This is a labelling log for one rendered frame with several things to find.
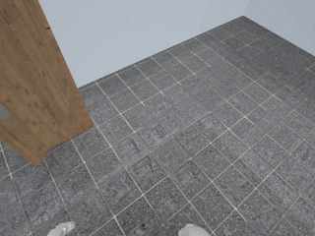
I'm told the left robot hand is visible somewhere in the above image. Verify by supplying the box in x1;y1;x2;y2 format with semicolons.
47;221;76;236

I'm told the right robot thigh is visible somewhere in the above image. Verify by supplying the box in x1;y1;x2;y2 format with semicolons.
178;225;211;236

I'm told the handle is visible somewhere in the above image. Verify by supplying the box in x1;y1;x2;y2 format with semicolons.
0;103;11;120

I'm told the cupboard door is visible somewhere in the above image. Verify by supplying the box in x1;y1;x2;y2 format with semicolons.
0;0;78;166

